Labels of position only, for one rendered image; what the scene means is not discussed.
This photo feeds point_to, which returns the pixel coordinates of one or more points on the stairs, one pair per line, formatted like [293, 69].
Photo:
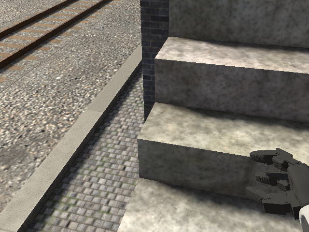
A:
[232, 78]

